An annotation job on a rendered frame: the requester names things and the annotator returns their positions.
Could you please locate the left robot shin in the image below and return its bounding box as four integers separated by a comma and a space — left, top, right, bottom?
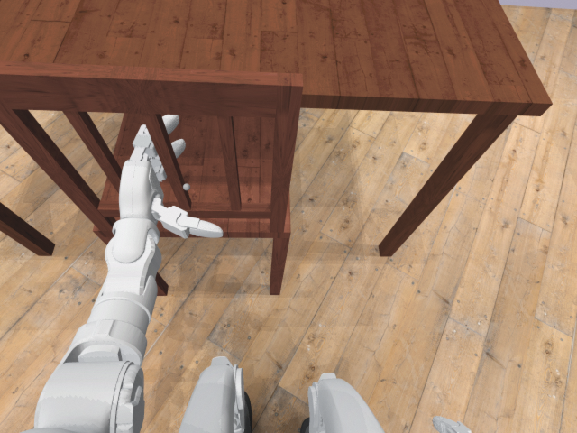
199, 356, 244, 433

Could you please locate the left robot upper arm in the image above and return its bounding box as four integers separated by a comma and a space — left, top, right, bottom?
20, 361, 145, 433

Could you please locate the chair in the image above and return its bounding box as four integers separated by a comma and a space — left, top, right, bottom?
0, 60, 303, 296

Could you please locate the left robot hand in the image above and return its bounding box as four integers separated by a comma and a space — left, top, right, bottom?
119, 115, 224, 239

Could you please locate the robot left forearm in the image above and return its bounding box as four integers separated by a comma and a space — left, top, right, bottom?
34, 217, 161, 428

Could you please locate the right robot thigh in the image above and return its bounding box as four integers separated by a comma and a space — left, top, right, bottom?
307, 378, 385, 433

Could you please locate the table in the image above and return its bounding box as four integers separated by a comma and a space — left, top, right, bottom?
0, 0, 553, 257

